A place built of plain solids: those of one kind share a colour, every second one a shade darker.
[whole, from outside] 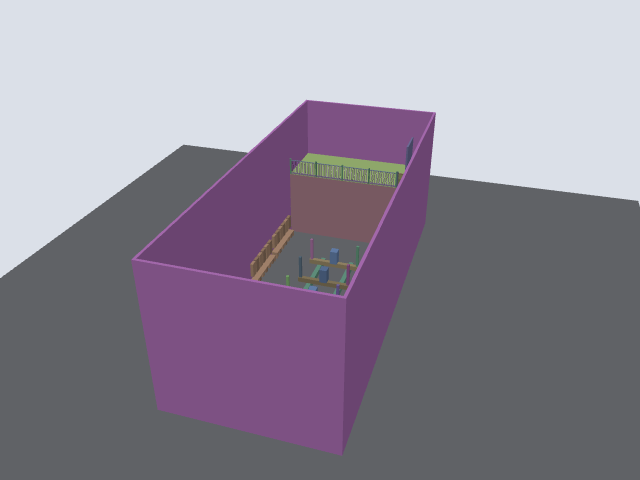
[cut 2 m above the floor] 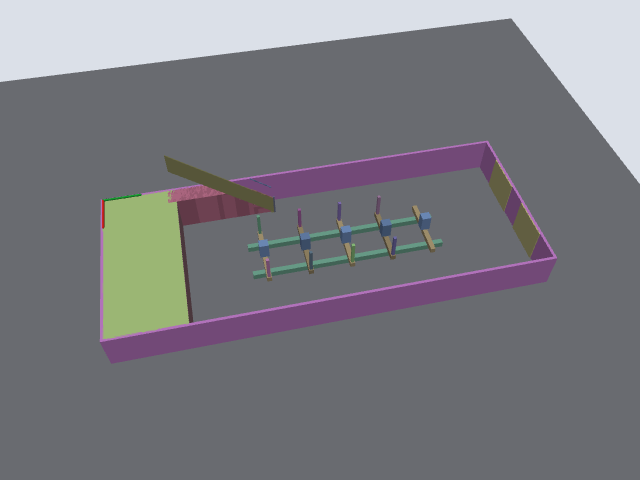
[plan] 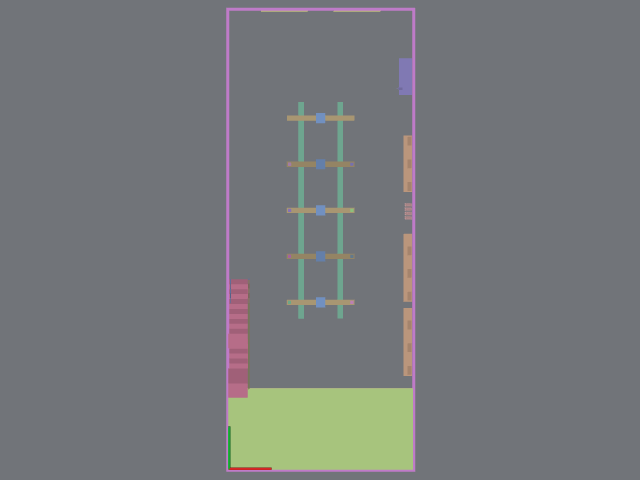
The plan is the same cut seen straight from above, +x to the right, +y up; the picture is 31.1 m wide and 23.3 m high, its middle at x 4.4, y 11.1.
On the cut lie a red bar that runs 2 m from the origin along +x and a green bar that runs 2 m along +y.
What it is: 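A boat hall 8.9 x 22.2 m, 8.4 m high; a lifeboat 13.2 m long and 4.5 m in beam on its cradle down the middle, its keel 1.53 m over the floor; a walk along either side; at the rear a crew gallery 3.9 m deep at 4.49 m over closed stores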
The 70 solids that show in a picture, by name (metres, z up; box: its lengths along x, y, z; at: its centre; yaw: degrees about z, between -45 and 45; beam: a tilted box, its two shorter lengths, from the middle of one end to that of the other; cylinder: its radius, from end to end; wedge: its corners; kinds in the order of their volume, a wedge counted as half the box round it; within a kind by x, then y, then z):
{
 "gal_1": {"box": [8.97, 3.95, 4.54], "at": [4.43, 1.93, 2.22]},
 "wall_1": {"box": [0.15, 22.53, 8.49], "at": [-0.07, 11.12, 4.2]},
 "wall_2": {"box": [9.17, 0.15, 8.49], "at": [4.43, -0.07, 4.2]},
 "wall_3": {"box": [9.17, 0.15, 8.49], "at": [4.43, 22.3, 4.2]},
 "wall_4": {"box": [0.15, 22.53, 8.49], "at": [8.95, 11.12, 4.2]},
 "stair_1": {"box": [0.95, 0.7, 4.34], "at": [0.42, 3.79, 2.12]},
 "stair_2": {"box": [0.95, 0.7, 4.14], "at": [0.42, 4.03, 2.02]},
 "stair_3": {"box": [0.95, 0.7, 3.95], "at": [0.42, 4.27, 1.93]},
 "stair_4": {"box": [0.95, 0.7, 3.75], "at": [0.42, 4.51, 1.83]},
 "stair_5": {"box": [0.95, 0.7, 3.56], "at": [0.42, 4.75, 1.73]},
 "stair_6": {"box": [0.95, 0.7, 3.37], "at": [0.42, 4.99, 1.63]},
 "stair_7": {"box": [0.95, 0.7, 3.17], "at": [0.42, 5.24, 1.53]},
 "stair_8": {"box": [0.95, 0.7, 2.98], "at": [0.42, 5.48, 1.44]},
 "stair_9": {"box": [0.95, 0.7, 2.78], "at": [0.42, 5.72, 1.34]},
 "stair_10": {"box": [0.95, 0.7, 2.58], "at": [0.42, 5.96, 1.24]},
 "stair_11": {"box": [0.95, 0.7, 2.39], "at": [0.42, 6.2, 1.15]},
 "stair_12": {"box": [0.95, 0.7, 2.19], "at": [0.42, 6.44, 1.05]},
 "stair_13": {"box": [0.95, 0.7, 2.0], "at": [0.42, 6.68, 0.95]},
 "stair_14": {"box": [0.95, 0.7, 1.8], "at": [0.42, 6.92, 0.85]},
 "stair_15": {"box": [0.95, 0.7, 1.61], "at": [0.42, 7.16, 0.76]},
 "stair_16": {"box": [0.95, 0.7, 1.42], "at": [0.42, 7.4, 0.66]},
 "stair_17": {"box": [0.95, 0.7, 1.22], "at": [0.42, 7.64, 0.56]},
 "stair_18": {"box": [0.95, 0.7, 1.02], "at": [0.42, 7.88, 0.46]},
 "stair_19": {"box": [0.95, 0.7, 0.83], "at": [0.42, 8.13, 0.36]},
 "stair_20": {"box": [0.95, 0.7, 0.64], "at": [0.42, 8.37, 0.27]},
 "stair_21": {"box": [0.95, 0.7, 0.44], "at": [0.42, 8.61, 0.17]},
 "stair_22": {"box": [0.95, 0.7, 0.24], "at": [0.42, 8.85, 0.07]},
 "beam_1": {"box": [0.28, 10.52, 0.39], "at": [3.48, 12.54, 0.14]},
 "beam_2": {"box": [0.28, 10.52, 0.39], "at": [5.38, 12.54, 0.14]},
 "cross_1": {"box": [3.28, 0.26, 0.3], "at": [4.43, 8.07, 0.49]},
 "cross_2": {"box": [3.28, 0.26, 0.3], "at": [4.43, 10.31, 0.49]},
 "cross_3": {"box": [3.28, 0.26, 0.3], "at": [4.43, 12.54, 0.49]},
 "cross_4": {"box": [3.28, 0.26, 0.3], "at": [4.43, 14.78, 0.49]},
 "cross_5": {"box": [3.28, 0.26, 0.3], "at": [4.43, 17.01, 0.49]},
 "sdoor_1": {"box": [2.28, 0.05, 5.25], "at": [2.67, 22.2, 2.58]},
 "sdoor_2": {"box": [2.28, 0.05, 5.25], "at": [6.19, 22.2, 2.58]},
 "kit_1": {"box": [0.42, 3.3, 0.04], "at": [8.66, 6.15, 0.43]},
 "kit_2": {"box": [0.42, 3.3, 0.04], "at": [8.66, 9.75, 0.43]},
 "kit_3": {"box": [0.42, 2.75, 0.04], "at": [8.66, 14.8, 0.43]},
 "kit_4": {"box": [0.19, 0.43, 0.9], "at": [8.74, 4.78, 1.17]},
 "kit_5": {"box": [0.19, 0.43, 0.9], "at": [8.74, 5.33, 1.17]},
 "kit_6": {"box": [0.19, 0.43, 0.9], "at": [8.74, 5.88, 1.17]},
 "kit_7": {"box": [0.19, 0.43, 0.9], "at": [8.74, 6.42, 1.17]},
 "kit_8": {"box": [0.19, 0.43, 0.9], "at": [8.74, 6.97, 1.17]},
 "kit_9": {"box": [0.19, 0.43, 0.9], "at": [8.74, 7.53, 1.17]},
 "kit_10": {"box": [0.19, 0.43, 0.9], "at": [8.74, 8.38, 1.17]},
 "kit_11": {"box": [0.19, 0.43, 0.9], "at": [8.74, 8.93, 1.17]},
 "kit_12": {"box": [0.19, 0.43, 0.9], "at": [8.74, 9.48, 1.17]},
 "kit_13": {"box": [0.19, 0.43, 0.9], "at": [8.74, 10.03, 1.17]},
 "kit_14": {"box": [0.19, 0.43, 0.9], "at": [8.74, 10.58, 1.17]},
 "kit_15": {"box": [0.19, 0.43, 0.9], "at": [8.74, 11.13, 1.17]},
 "keelblock_1": {"box": [0.46, 0.5, 0.89], "at": [4.43, 8.07, 1.08]},
 "keelblock_2": {"box": [0.46, 0.5, 0.89], "at": [4.43, 10.31, 1.08]},
 "keelblock_3": {"box": [0.46, 0.5, 0.89], "at": [4.43, 12.54, 1.08]},
 "keelblock_4": {"box": [0.46, 0.5, 0.89], "at": [4.43, 14.78, 1.08]},
 "keelblock_5": {"box": [0.46, 0.5, 0.89], "at": [4.43, 17.01, 1.08]},
 "stair_guard_panel_1": {"wedge": [[0.92, 3.85, 4.31], [0.92, 3.85, 5.42], [0.92, 9.2, -0.02], [0.92, 9.2, 1.09], [0.97, 3.85, 4.31], [0.97, 3.85, 5.42], [0.97, 9.2, -0.02], [0.97, 9.2, 1.09]]},
 "screen_1": {"box": [0.12, 1.92, 2.15], "at": [1.25, 0.96, 5.51]},
 "face_1": {"box": [7.97, 0.012, 4.5], "at": [4.88, 3.91, 2.2]},
 "bench_1": {"box": [0.62, 1.79, 0.06], "at": [8.54, 19.03, 0.87]},
 "shore3e_1": {"box": [0.16, 0.16, 1.66], "at": [5.94, 14.78, 1.47]},
 "shore3w_1": {"box": [0.16, 0.16, 1.66], "at": [2.92, 14.78, 1.47]},
 "shore0e_1": {"box": [0.16, 0.16, 1.45], "at": [5.94, 8.07, 1.37]},
 "shore0w_1": {"box": [0.16, 0.16, 1.45], "at": [2.92, 8.07, 1.37]},
 "shore2e_1": {"box": [0.16, 0.16, 1.45], "at": [5.94, 12.54, 1.36]},
 "shore2w_1": {"box": [0.16, 0.16, 1.45], "at": [2.92, 12.54, 1.36]},
 "shore1e_1": {"box": [0.16, 0.16, 1.44], "at": [5.94, 10.31, 1.36]},
 "shore1w_1": {"box": [0.16, 0.16, 1.44], "at": [2.92, 10.31, 1.36]},
 "guard_board_1": {"box": [1.83, 0.04, 0.15], "at": [2.43, 3.85, 4.51]},
 "guard_board_2": {"box": [1.83, 0.04, 0.15], "at": [4.26, 3.85, 4.51]}
}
